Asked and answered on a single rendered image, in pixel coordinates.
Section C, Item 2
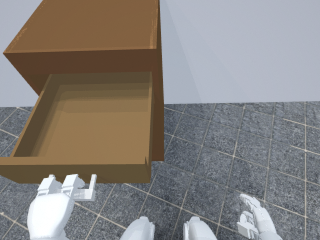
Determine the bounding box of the handle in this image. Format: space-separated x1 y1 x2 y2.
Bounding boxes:
49 174 97 201

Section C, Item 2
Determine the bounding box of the cabinet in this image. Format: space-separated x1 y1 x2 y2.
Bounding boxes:
3 0 164 161

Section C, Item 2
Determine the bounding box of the robot left hand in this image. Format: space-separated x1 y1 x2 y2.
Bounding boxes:
27 174 85 240

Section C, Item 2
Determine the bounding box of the robot left shin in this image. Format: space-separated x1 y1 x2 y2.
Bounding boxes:
139 216 149 221

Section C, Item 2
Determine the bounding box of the robot right thigh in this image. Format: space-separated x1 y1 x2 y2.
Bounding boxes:
183 220 217 240

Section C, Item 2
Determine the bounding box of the drawer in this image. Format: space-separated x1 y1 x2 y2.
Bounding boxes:
0 71 154 184

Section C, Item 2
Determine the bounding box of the robot right hand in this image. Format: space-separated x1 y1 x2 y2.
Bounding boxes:
237 193 277 240

